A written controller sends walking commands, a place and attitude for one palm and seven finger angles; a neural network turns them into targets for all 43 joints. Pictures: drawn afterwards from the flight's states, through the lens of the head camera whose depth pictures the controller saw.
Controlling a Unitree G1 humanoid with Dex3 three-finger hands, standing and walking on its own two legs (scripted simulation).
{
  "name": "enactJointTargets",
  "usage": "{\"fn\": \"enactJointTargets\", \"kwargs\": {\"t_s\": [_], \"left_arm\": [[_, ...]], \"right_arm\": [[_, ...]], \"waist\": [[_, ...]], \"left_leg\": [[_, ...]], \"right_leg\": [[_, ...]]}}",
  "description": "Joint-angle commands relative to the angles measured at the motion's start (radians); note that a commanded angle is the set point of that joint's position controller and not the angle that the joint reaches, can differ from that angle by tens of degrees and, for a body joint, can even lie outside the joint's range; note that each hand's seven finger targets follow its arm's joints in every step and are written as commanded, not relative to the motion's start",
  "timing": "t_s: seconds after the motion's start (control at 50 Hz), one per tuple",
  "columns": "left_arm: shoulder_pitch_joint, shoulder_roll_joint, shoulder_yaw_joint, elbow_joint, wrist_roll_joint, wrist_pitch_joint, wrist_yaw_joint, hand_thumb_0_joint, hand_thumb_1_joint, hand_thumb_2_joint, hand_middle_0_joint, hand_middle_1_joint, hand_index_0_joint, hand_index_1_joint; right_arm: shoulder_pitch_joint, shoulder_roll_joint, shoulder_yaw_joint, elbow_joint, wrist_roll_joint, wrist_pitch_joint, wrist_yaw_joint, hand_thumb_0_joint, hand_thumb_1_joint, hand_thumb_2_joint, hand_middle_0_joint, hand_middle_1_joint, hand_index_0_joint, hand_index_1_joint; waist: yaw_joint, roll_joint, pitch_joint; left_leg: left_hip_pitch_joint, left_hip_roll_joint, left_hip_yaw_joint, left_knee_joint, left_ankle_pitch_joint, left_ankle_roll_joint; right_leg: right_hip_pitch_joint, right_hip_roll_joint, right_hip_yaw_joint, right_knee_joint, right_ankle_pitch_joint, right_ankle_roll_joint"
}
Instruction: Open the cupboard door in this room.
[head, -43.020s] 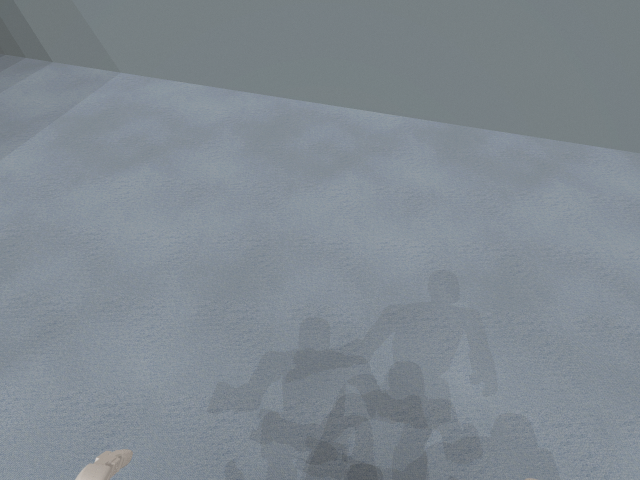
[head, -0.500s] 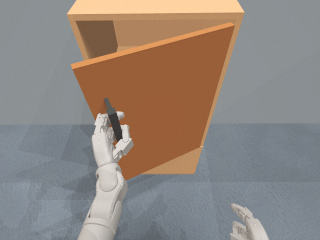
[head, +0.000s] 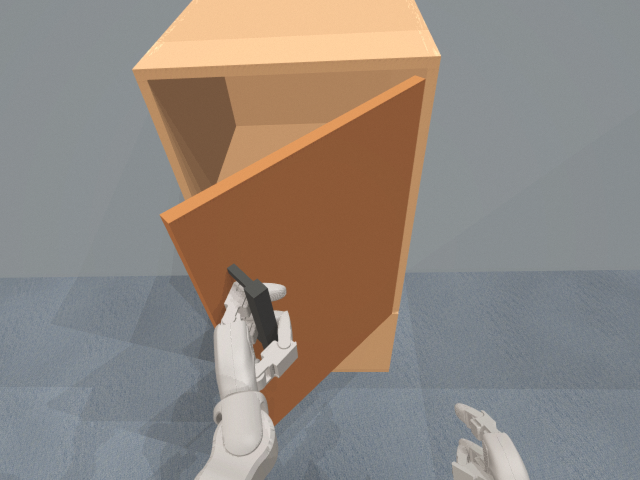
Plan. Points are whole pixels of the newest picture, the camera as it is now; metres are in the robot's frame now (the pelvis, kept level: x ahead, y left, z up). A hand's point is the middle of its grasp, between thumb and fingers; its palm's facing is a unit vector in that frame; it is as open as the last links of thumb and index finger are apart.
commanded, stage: open thumb and fingers to let go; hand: left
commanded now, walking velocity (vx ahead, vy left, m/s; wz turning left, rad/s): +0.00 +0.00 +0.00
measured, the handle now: (256, 313) +0.31 +0.09 +0.07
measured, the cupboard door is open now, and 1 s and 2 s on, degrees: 45 39 44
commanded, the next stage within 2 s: slide the hand sideways off the handle in 0.80 s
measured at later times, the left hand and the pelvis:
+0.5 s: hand (270, 333) +0.28 +0.07 +0.07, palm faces +0.34 -0.94 -0.02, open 12.5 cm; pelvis +0.00 +0.00 +0.00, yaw +1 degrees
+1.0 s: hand (264, 341) +0.27 +0.07 +0.07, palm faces +0.11 -0.99 -0.04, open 15.7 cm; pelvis -0.01 +0.03 -0.01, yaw +0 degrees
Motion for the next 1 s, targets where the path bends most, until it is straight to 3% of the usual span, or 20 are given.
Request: {"fn": "enactJointTargets", "kwargs": {"t_s": [0.0, 0.06, 0.14, 0.2, 0.3, 0.36, 0.4, 0.46, 0.54, 0.68, 0.7, 0.76, 0.88, 0.9, 0.92, 0.94, 0.96, 0.98], "left_arm": [[-0.276, -0.123, 0.098, -0.168, 0.023, -0.079, 0.063, 0.000, 0.760, 0.840, -0.390, -1.335, -0.390, -1.335], [-0.280, -0.136, 0.107, -0.154, 0.027, -0.094, 0.073, 0.000, 0.550, 0.750, -0.375, -1.313, -0.375, -1.313], [-0.253, -0.146, 0.081, -0.167, 0.037, -0.119, 0.049, 0.000, 0.270, 0.630, -0.355, -1.283, -0.355, -1.283], [-0.217, -0.136, 0.078, -0.164, 0.030, -0.129, 0.023, 0.000, 0.060, 0.540, -0.340, -1.260, -0.340, -1.260], [-0.258, -0.145, 0.047, -0.171, 0.037, -0.144, 0.010, 0.000, -0.290, 0.390, -0.315, -1.222, -0.315, -1.222], [-0.228, -0.138, 0.055, -0.168, 0.032, -0.150, 0.009, 0.000, -0.500, 0.300, -0.300, -1.200, -0.300, -1.200], [-0.226, -0.128, 0.070, -0.176, 0.027, -0.152, 0.012, 0.000, -0.500, 0.300, -0.300, -1.200, -0.300, -1.200], [-0.205, -0.132, 0.069, -0.178, 0.028, -0.144, 0.016, 0.000, -0.500, 0.300, -0.275, -1.050, -0.275, -1.050], [-0.246, -0.150, 0.061, -0.155, 0.031, -0.140, 0.030, 0.000, -0.500, 0.300, -0.242, -0.850, -0.242, -0.850], [-0.263, -0.203, 0.012, -0.147, 0.048, -0.128, 0.047, 0.000, -0.500, 0.300, -0.183, -0.500, -0.183, -0.500], [-0.251, -0.210, 0.008, -0.158, 0.046, -0.126, 0.049, 0.000, -0.500, 0.300, -0.175, -0.450, -0.175, -0.450], [-0.260, -0.229, -0.008, -0.142, 0.042, -0.110, 0.053, 0.000, -0.500, 0.300, -0.150, -0.300, -0.150, -0.300], [-0.307, -0.272, -0.032, -0.123, 0.043, -0.080, 0.068, 0.000, -0.500, 0.300, -0.150, -0.300, -0.150, -0.300], [-0.327, -0.149, -0.254, -0.165, 0.135, -0.133, -0.143, 0.000, -0.500, 0.300, -0.150, -0.300, -0.150, -0.300], [-0.356, -0.090, -0.183, -0.204, 0.095, -0.185, -0.252, 0.000, -0.500, 0.300, -0.150, -0.300, -0.150, -0.300], [-0.341, -0.049, -0.167, -0.214, 0.080, -0.217, -0.323, 0.000, -0.500, 0.300, -0.150, -0.300, -0.150, -0.300], [-0.336, -0.033, -0.163, -0.242, 0.060, -0.234, -0.380, 0.000, -0.500, 0.300, -0.150, -0.300, -0.150, -0.300], [-0.341, -0.030, -0.157, -0.271, 0.032, -0.254, -0.431, 0.000, -0.500, 0.300, -0.150, -0.300, -0.150, -0.300]], "right_arm": [[-0.168, -0.053, -0.015, -0.147, -0.006, -0.059, -0.023, 0.000, -0.900, -0.900, 0.200, 0.300, 0.200, 0.300], [-0.159, -0.053, -0.024, -0.140, -0.009, -0.071, -0.021, 0.000, -0.900, -0.900, 0.200, 0.300, 0.200, 0.300], [-0.119, -0.059, -0.033, -0.141, -0.007, -0.073, -0.022, 0.000, -0.900, -0.900, 0.200, 0.300, 0.200, 0.300], [-0.110, -0.068, -0.036, -0.147, -0.004, -0.069, -0.024, 0.000, -0.900, -0.900, 0.200, 0.300, 0.200, 0.300], [-0.106, -0.074, -0.037, -0.149, -0.001, -0.070, -0.029, 0.000, -0.900, -0.900, 0.200, 0.300, 0.200, 0.300], [-0.103, -0.074, -0.038, -0.154, 0.001, -0.073, -0.029, 0.000, -0.900, -0.900, 0.200, 0.300, 0.200, 0.300], [-0.104, -0.072, -0.037, -0.156, 0.001, -0.071, -0.032, 0.000, -0.900, -0.900, 0.200, 0.300, 0.200, 0.300], [-0.101, -0.072, -0.036, -0.162, 0.001, -0.068, -0.032, 0.000, -0.900, -0.900, 0.200, 0.300, 0.200, 0.300], [-0.104, -0.070, -0.032, -0.162, 0.000, -0.070, -0.033, 0.000, -0.900, -0.900, 0.200, 0.300, 0.200, 0.300], [-0.104, -0.073, -0.036, -0.166, 0.001, -0.075, -0.024, 0.000, -0.900, -0.900, 0.200, 0.300, 0.200, 0.300], [-0.098, -0.073, -0.037, -0.171, 0.000, -0.077, -0.021, 0.000, -0.900, -0.900, 0.200, 0.300, 0.200, 0.300], [-0.106, -0.075, -0.036, -0.173, 0.003, -0.073, -0.016, 0.000, -0.900, -0.900, 0.200, 0.300, 0.200, 0.300], [-0.125, -0.074, -0.032, -0.167, 0.004, -0.073, -0.002, 0.000, -0.900, -0.900, 0.200, 0.300, 0.200, 0.300], [-0.049, -0.124, -0.034, -0.157, 0.013, -0.066, 0.008, 0.000, -0.900, -0.900, 0.200, 0.300, 0.200, 0.300], [-0.026, -0.110, -0.044, -0.178, 0.021, -0.068, 0.003, 0.000, -0.900, -0.900, 0.200, 0.300, 0.200, 0.300], [-0.028, -0.113, -0.044, -0.188, 0.025, -0.070, -0.004, 0.000, -0.900, -0.900, 0.200, 0.300, 0.200, 0.300], [-0.026, -0.114, -0.044, -0.202, 0.028, -0.071, -0.007, 0.000, -0.900, -0.900, 0.200, 0.300, 0.200, 0.300], [-0.021, -0.107, -0.041, -0.211, 0.034, -0.079, -0.008, 0.000, -0.900, -0.900, 0.200, 0.300, 0.200, 0.300]], "waist": [[0.031, -0.175, -0.076], [0.046, -0.165, -0.159], [0.030, -0.175, -0.214], [0.025, -0.195, -0.205], [0.005, -0.188, -0.175], [0.018, -0.189, -0.177], [0.026, -0.187, -0.201], [0.031, -0.173, -0.207], [0.021, -0.191, -0.172], [0.022, -0.120, -0.199], [0.026, -0.125, -0.218], [0.028, -0.134, -0.192], [0.027, -0.111, -0.172], [-0.074, -0.161, -0.102], [-0.044, -0.155, -0.172], [-0.025, -0.129, -0.214], [-0.022, -0.084, -0.246], [-0.019, -0.089, -0.276]], "left_leg": [[-0.032, -0.046, -0.017, 0.005, 0.085, 0.029], [-0.033, -0.045, -0.021, 0.003, 0.114, 0.028], [-0.042, -0.042, -0.019, 0.002, 0.154, 0.029], [-0.059, -0.038, -0.021, -0.004, 0.158, 0.031], [-0.042, -0.035, -0.023, 0.003, 0.145, 0.037], [-0.045, -0.036, -0.027, 0.000, 0.148, 0.037], [-0.048, -0.038, -0.022, 0.001, 0.152, 0.035], [-0.042, -0.039, -0.018, -0.001, 0.165, 0.034], [-0.040, -0.038, -0.018, -0.002, 0.145, 0.036], [0.024, -0.028, -0.012, -0.014, 0.185, 0.041], [0.029, -0.027, -0.011, -0.013, 0.197, 0.041], [0.028, -0.022, -0.015, -0.019, 0.199, 0.040], [0.031, -0.014, -0.023, -0.015, 0.204, 0.039], [0.047, -0.021, -0.022, -0.009, 0.222, 0.063], [0.045, -0.021, -0.024, -0.001, 0.240, 0.067], [0.043, -0.024, -0.023, 0.003, 0.251, 0.067], [0.061, -0.024, -0.019, 0.008, 0.271, 0.069], [0.074, -0.025, -0.020, 0.010, 0.271, 0.068]], "right_leg": [[0.065, -0.149, 0.288, -0.296, 0.186, 0.132], [0.096, -0.150, 0.277, -0.260, 0.248, 0.133], [0.148, -0.155, 0.274, -0.216, 0.408, 0.147], [0.164, -0.160, 0.273, -0.203, 0.484, 0.159], [0.115, -0.156, 0.263, -0.210, 0.422, 0.155], [0.117, -0.151, 0.253, -0.204, 0.414, 0.149], [0.133, -0.153, 0.257, -0.198, 0.425, 0.151], [0.143, -0.149, 0.248, -0.193, 0.452, 0.146], [0.103, -0.143, 0.235, -0.202, 0.380, 0.145], [0.039, -0.096, 0.138, -0.138, 0.361, 0.114], [0.045, -0.091, 0.128, -0.128, 0.377, 0.112], [0.028, -0.077, 0.106, -0.120, 0.341, 0.101], [-0.025, -0.057, 0.074, -0.092, 0.270, 0.083], [-0.071, -0.064, 0.122, -0.086, 0.358, 0.095], [-0.026, -0.068, 0.124, -0.069, 0.414, 0.093], [0.011, -0.073, 0.137, -0.053, 0.457, 0.092], [0.022, -0.075, 0.138, -0.042, 0.483, 0.090], [0.028, -0.075, 0.135, -0.040, 0.477, 0.090]]}}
